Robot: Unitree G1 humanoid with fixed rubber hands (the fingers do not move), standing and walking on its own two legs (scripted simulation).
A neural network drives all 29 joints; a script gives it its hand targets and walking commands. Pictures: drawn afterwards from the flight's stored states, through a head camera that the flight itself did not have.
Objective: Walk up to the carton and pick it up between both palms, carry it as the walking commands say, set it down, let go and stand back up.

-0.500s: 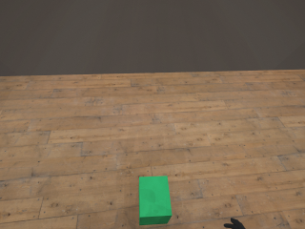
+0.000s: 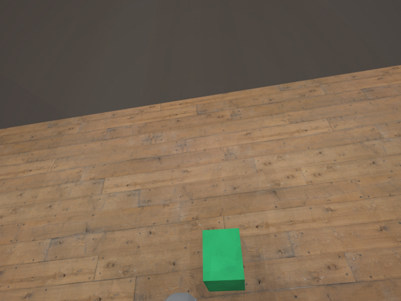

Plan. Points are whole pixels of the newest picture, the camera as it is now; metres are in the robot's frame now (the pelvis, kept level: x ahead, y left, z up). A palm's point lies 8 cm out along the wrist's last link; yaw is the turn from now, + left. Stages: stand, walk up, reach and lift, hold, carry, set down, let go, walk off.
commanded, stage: walk up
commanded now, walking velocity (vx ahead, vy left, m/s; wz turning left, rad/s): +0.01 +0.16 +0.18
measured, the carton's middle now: (223, 260) +0.40 +0.04 -0.68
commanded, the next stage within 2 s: none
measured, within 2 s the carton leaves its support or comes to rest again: neither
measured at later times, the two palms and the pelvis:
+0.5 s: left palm out of the picture -0.02 +0.32 -0.16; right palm out of the picture +0.08 -0.14 -0.12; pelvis +0.00 +0.08 +0.00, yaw +1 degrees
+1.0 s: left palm out of the picture +0.02 +0.26 -0.15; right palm out of the picture -0.01 -0.25 -0.15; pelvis -0.01 +0.01 -0.01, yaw +1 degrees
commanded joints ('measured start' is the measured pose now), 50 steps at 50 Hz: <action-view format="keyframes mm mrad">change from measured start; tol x16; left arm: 1 55 176 44 -24 11 -9 -5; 8 -28 198 62 -40 21 6 -40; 12 101 -45 -14 7 -4 46 -61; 46 -39 -50 -23 33 -20 20 -53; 50 12 130 -5 41 -2 -8 -28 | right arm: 1 -38 -9 17 -67 13 1 6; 40 181 -96 9 90 -11 -80 -123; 45 -30 19 45 50 -9 -100 -94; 50 190 100 67 116 12 -57 -72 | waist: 1 17 -340 -14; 8 -9 -359 -33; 11 -55 206 -57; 13 -17 293 10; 30 -51 -171 -9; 46 0 207 -34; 50 -39 -282 -32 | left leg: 1 -54 31 26 -151 -2 -29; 7 197 42 99 -525 -46 10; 10 506 85 50 -856 229 0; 12 317 402 -273 -1010 51 71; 14 186 281 -167 -1059 -201 133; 19 373 221 -10 -911 365 154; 32 374 128 11 -816 248 98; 40 395 513 -325 -906 299 316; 48 209 103 107 -657 157 104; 50 115 39 104 -512 -222 41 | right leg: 1 85 -200 139 -140 250 -130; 8 -40 -180 110 -97 163 -103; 11 -215 53 -14 272 -378 -12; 18 -113 84 113 336 -163 -42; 24 -35 96 89 69 -154 -22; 28 216 -1 154 -133 260 -9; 33 78 46 107 -145 171 -24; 41 -260 82 123 582 -304 3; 48 193 129 22 -156 111 23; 50 70 -187 381 -269 86 -50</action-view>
